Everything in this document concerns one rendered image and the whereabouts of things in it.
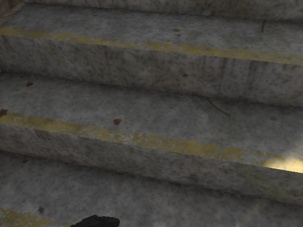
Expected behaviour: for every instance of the robot left hand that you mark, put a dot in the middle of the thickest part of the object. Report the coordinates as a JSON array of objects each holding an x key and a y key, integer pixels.
[{"x": 95, "y": 221}]

